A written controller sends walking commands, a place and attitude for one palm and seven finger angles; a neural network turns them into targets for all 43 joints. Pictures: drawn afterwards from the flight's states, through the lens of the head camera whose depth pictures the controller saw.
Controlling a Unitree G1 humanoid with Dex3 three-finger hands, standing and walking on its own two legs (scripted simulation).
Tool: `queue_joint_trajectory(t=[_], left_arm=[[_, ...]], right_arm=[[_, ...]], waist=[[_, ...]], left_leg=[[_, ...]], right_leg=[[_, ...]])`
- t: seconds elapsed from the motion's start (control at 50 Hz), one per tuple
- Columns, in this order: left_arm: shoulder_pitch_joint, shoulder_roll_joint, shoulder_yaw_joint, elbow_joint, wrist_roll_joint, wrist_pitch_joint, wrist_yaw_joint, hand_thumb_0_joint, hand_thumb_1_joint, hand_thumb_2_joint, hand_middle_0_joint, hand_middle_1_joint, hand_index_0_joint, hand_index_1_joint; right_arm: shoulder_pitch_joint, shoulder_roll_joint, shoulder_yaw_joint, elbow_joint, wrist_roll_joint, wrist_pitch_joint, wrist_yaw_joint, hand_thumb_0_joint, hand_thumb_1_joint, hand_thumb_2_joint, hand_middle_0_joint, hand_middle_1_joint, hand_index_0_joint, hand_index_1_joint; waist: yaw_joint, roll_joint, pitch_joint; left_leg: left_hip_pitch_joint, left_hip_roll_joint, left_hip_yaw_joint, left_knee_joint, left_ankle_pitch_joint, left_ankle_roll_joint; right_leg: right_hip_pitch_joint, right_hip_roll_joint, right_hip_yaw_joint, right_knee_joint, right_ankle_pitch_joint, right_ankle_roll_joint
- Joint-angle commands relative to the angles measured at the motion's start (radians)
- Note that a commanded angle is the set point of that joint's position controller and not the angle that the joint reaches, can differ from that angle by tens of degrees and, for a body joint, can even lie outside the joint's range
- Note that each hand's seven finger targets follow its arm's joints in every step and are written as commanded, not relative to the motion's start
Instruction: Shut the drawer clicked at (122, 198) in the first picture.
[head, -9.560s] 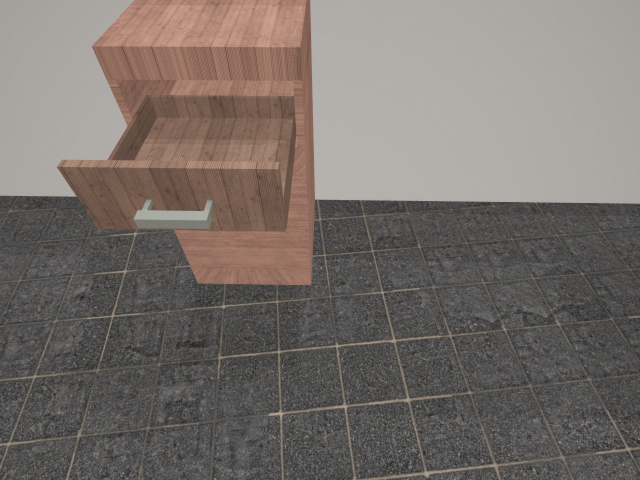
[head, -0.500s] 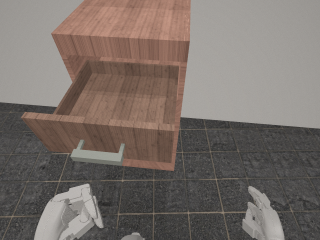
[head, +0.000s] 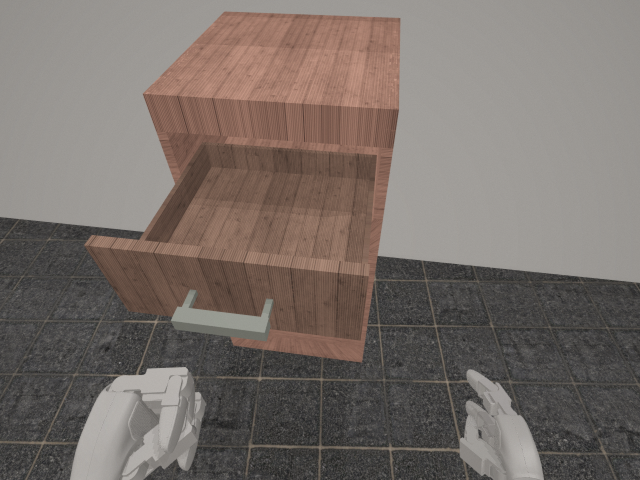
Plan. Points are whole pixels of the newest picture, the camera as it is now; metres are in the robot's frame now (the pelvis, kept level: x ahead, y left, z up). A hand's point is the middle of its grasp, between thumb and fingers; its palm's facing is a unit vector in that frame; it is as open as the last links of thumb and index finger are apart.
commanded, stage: raise the hand and make a fist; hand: left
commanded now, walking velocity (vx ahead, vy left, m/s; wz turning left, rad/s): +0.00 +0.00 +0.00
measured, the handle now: (225, 311) +0.34 +0.17 +0.01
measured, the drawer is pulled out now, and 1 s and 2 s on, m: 0.28 0.28 0.28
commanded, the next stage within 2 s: bring the fist close to the handle in 0.28 s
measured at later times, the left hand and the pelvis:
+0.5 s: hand (206, 439) +0.15 +0.12 +0.10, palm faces -0.07 -1.00 -0.05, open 3.3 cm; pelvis +0.00 -0.01 +0.00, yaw +0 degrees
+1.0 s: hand (223, 409) +0.19 +0.13 +0.05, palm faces -0.06 -1.00 -0.03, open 3.3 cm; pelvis +0.00 -0.02 -0.01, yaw +0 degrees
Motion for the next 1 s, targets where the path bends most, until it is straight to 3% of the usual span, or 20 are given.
queue_joint_trajectory(t=[0.0, 0.02, 0.1, 0.12, 0.18, 0.22, 0.28, 0.42, 0.44, 0.58, 0.64, 0.7, 0.82, 0.84, 0.9, 0.98], left_arm=[[0.054, 0.069, 0.028, -0.188, 0.001, -0.038, -0.010, 0.000, 0.900, 0.900, -1.400, -1.600, -1.400, -1.600], [0.064, 0.095, 0.059, -0.182, 0.004, -0.033, -0.002, 0.000, 0.900, 0.900, -1.400, -1.600, -1.400, -1.600], [0.043, 0.089, 0.065, -0.240, -0.006, -0.058, 0.019, 0.000, 0.900, 0.900, -1.400, -1.600, -1.400, -1.600], [0.046, 0.110, 0.095, -0.240, -0.008, -0.067, 0.029, 0.000, 0.900, 0.900, -1.400, -1.600, -1.400, -1.600], [0.076, 0.063, 0.061, -0.229, -0.022, -0.089, 0.024, 0.000, 0.900, 0.900, -1.400, -1.600, -1.400, -1.600], [0.055, 0.077, 0.068, -0.205, -0.023, -0.094, 0.017, 0.000, 0.900, 0.900, -1.400, -1.600, -1.400, -1.600], [0.063, 0.050, 0.020, -0.188, -0.018, -0.095, -0.008, 0.000, 0.900, 0.900, -1.400, -1.600, -1.400, -1.600], [0.007, 0.107, 0.102, -0.127, -0.012, -0.085, -0.005, 0.000, 0.900, 0.900, -1.400, -1.600, -1.400, -1.600], [0.004, 0.080, 0.079, -0.119, -0.016, -0.093, -0.007, 0.000, 0.900, 0.900, -1.400, -1.600, -1.400, -1.600], [-0.072, 0.079, 0.078, -0.061, -0.027, -0.146, -0.028, 0.000, 0.900, 0.900, -1.400, -1.600, -1.400, -1.600], [-0.092, 0.087, 0.085, -0.017, -0.025, -0.157, -0.041, 0.000, 0.900, 0.900, -1.400, -1.600, -1.400, -1.600], [-0.083, 0.095, 0.111, 0.022, -0.034, -0.161, -0.051, 0.000, 0.900, 0.900, -1.400, -1.600, -1.400, -1.600], [-0.167, 0.104, 0.132, 0.068, -0.036, -0.187, -0.033, 0.000, 0.900, 0.900, -1.400, -1.600, -1.400, -1.600], [-0.153, 0.078, 0.104, 0.063, -0.035, -0.196, -0.034, 0.000, 0.900, 0.900, -1.400, -1.600, -1.400, -1.600], [-0.152, 0.093, 0.127, 0.098, -0.036, -0.211, -0.033, 0.000, 0.900, 0.900, -1.400, -1.600, -1.400, -1.600], [-0.179, 0.076, 0.100, 0.128, -0.028, -0.225, -0.037, 0.000, 0.900, 0.900, -1.400, -1.600, -1.400, -1.600]], right_arm=[[-0.124, -0.112, -0.061, -0.181, 0.001, -0.076, -0.007, 0.000, -0.900, -0.900, 0.200, 0.300, 0.200, 0.300], [-0.127, -0.112, -0.063, -0.177, 0.003, -0.075, -0.008, 0.000, -0.900, -0.900, 0.200, 0.300, 0.200, 0.300], [-0.119, -0.101, -0.062, -0.181, 0.000, -0.079, -0.008, 0.000, -0.900, -0.900, 0.200, 0.300, 0.200, 0.300], [-0.120, -0.101, -0.066, -0.173, 0.001, -0.082, -0.009, 0.000, -0.900, -0.900, 0.200, 0.300, 0.200, 0.300], [-0.116, -0.099, -0.065, -0.168, 0.000, -0.091, -0.002, 0.000, -0.900, -0.900, 0.200, 0.300, 0.200, 0.300], [-0.116, -0.108, -0.069, -0.158, 0.001, -0.098, -0.003, 0.000, -0.900, -0.900, 0.200, 0.300, 0.200, 0.300], [-0.114, -0.115, -0.069, -0.159, 0.002, -0.111, -0.001, 0.000, -0.900, -0.900, 0.200, 0.300, 0.200, 0.300], [-0.113, -0.111, -0.074, -0.141, -0.001, -0.095, -0.017, 0.000, -0.900, -0.900, 0.200, 0.300, 0.200, 0.300], [-0.114, -0.110, -0.071, -0.147, -0.002, -0.093, -0.017, 0.000, -0.900, -0.900, 0.200, 0.300, 0.200, 0.300], [-0.102, -0.115, -0.070, -0.132, -0.009, -0.093, -0.015, 0.000, -0.900, -0.900, 0.200, 0.300, 0.200, 0.300], [-0.100, -0.117, -0.073, -0.123, -0.010, -0.089, -0.017, 0.000, -0.900, -0.900, 0.200, 0.300, 0.200, 0.300], [-0.104, -0.117, -0.076, -0.121, -0.010, -0.080, -0.016, 0.000, -0.900, -0.900, 0.200, 0.300, 0.200, 0.300], [-0.106, -0.123, -0.079, -0.106, -0.015, -0.066, -0.023, 0.000, -0.900, -0.900, 0.200, 0.300, 0.200, 0.300], [-0.100, -0.121, -0.079, -0.114, -0.016, -0.068, -0.021, 0.000, -0.900, -0.900, 0.200, 0.300, 0.200, 0.300], [-0.095, -0.122, -0.085, -0.106, -0.017, -0.060, -0.017, 0.000, -0.900, -0.900, 0.200, 0.300, 0.200, 0.300], [-0.098, -0.126, -0.086, -0.106, -0.021, -0.050, -0.014, 0.000, -0.900, -0.900, 0.200, 0.300, 0.200, 0.300]], waist=[[-0.007, -0.051, -0.035], [0.003, -0.044, -0.038], [0.002, -0.022, -0.053], [0.011, -0.012, -0.063], [0.000, -0.023, -0.050], [-0.008, -0.043, -0.032], [-0.023, -0.048, -0.012], [-0.013, -0.093, -0.014], [-0.017, -0.076, -0.009], [-0.030, -0.046, -0.067], [-0.036, -0.071, -0.081], [-0.025, -0.062, -0.101], [-0.035, -0.082, -0.105], [-0.033, -0.067, -0.128], [-0.031, -0.075, -0.156], [-0.041, -0.067, -0.158]], left_leg=[[0.098, 0.018, -0.071, -0.176, 0.109, -0.003], [0.096, 0.018, -0.071, -0.179, 0.115, -0.004], [0.107, 0.015, -0.063, -0.174, 0.120, -0.004], [0.110, 0.016, -0.062, -0.173, 0.132, -0.006], [0.110, 0.016, -0.058, -0.165, 0.146, -0.006], [0.096, 0.015, -0.061, -0.159, 0.135, -0.005], [0.092, 0.013, -0.060, -0.152, 0.123, -0.002], [0.061, 0.005, -0.055, -0.138, 0.111, -0.002], [0.061, 0.003, -0.050, -0.134, 0.105, -0.003], [0.045, -0.002, -0.046, -0.087, 0.145, -0.004], [0.028, -0.003, -0.047, -0.072, 0.156, -0.004], [0.012, -0.005, -0.044, -0.062, 0.170, -0.007], [-0.014, -0.002, -0.044, -0.041, 0.169, -0.007], [-0.006, -0.003, -0.042, -0.039, 0.180, -0.007], [-0.025, -0.002, -0.041, -0.022, 0.197, -0.010], [-0.051, -0.001, -0.041, -0.003, 0.188, -0.010]], right_leg=[[-0.031, -0.005, 0.038, -0.156, 0.101, 0.011], [-0.022, -0.003, 0.037, -0.157, 0.103, 0.008], [-0.022, -0.003, 0.040, -0.154, 0.099, 0.008], [-0.013, -0.002, 0.041, -0.153, 0.107, 0.005], [-0.026, 0.001, 0.036, -0.151, 0.126, 0.007], [-0.035, 0.002, 0.042, -0.160, 0.117, 0.009], [-0.050, -0.003, 0.051, -0.165, 0.113, 0.013], [-0.040, -0.005, 0.080, -0.181, 0.086, 0.014], [-0.050, -0.007, 0.081, -0.178, 0.081, 0.016], [-0.054, -0.013, 0.101, -0.153, 0.146, 0.018], [-0.052, -0.017, 0.112, -0.147, 0.164, 0.020], [-0.041, -0.023, 0.118, -0.136, 0.198, 0.022], [-0.062, -0.021, 0.122, -0.117, 0.193, 0.025], [-0.065, -0.022, 0.118, -0.105, 0.213, 0.025], [-0.061, -0.024, 0.119, -0.081, 0.257, 0.028], [-0.097, -0.021, 0.114, -0.055, 0.243, 0.026]])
